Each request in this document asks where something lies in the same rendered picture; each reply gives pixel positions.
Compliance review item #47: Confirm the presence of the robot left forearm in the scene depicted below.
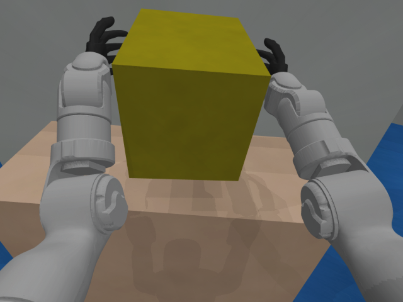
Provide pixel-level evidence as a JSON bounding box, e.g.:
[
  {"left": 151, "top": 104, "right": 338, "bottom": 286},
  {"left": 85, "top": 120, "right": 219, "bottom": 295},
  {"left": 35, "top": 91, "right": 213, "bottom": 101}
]
[{"left": 39, "top": 52, "right": 115, "bottom": 227}]

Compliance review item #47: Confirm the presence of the robot left hand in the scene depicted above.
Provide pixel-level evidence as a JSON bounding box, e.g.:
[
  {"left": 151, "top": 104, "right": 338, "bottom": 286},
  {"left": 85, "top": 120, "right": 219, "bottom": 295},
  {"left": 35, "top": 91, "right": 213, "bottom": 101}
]
[{"left": 85, "top": 16, "right": 128, "bottom": 75}]

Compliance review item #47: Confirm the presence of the robot right hand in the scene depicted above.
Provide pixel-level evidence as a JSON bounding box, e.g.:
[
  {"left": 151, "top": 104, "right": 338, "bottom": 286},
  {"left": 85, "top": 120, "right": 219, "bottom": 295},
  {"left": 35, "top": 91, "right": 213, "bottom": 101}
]
[{"left": 256, "top": 38, "right": 288, "bottom": 76}]

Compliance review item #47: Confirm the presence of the pedestal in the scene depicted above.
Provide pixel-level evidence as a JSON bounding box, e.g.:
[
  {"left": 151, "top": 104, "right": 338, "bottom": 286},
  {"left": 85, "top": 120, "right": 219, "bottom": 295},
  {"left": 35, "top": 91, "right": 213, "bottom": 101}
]
[{"left": 0, "top": 121, "right": 331, "bottom": 302}]

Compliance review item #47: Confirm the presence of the carton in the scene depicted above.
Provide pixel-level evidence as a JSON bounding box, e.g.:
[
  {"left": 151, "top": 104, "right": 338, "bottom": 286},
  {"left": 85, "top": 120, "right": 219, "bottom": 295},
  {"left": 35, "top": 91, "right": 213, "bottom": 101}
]
[{"left": 112, "top": 8, "right": 271, "bottom": 181}]

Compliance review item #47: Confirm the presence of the robot right forearm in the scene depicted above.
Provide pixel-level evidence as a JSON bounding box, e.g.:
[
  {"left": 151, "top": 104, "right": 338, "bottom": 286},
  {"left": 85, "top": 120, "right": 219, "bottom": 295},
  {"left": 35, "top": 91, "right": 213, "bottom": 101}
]
[{"left": 264, "top": 72, "right": 393, "bottom": 219}]

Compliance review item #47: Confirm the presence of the robot left upper arm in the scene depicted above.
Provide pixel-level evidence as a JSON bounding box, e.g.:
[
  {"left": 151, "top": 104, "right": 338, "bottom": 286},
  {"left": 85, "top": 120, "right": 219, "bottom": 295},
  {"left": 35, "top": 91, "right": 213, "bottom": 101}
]
[{"left": 0, "top": 173, "right": 128, "bottom": 302}]

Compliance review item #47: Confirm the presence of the robot right upper arm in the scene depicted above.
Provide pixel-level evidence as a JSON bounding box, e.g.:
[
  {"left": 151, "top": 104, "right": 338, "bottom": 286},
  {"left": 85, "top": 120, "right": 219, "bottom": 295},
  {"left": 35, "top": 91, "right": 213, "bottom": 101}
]
[{"left": 300, "top": 170, "right": 403, "bottom": 302}]

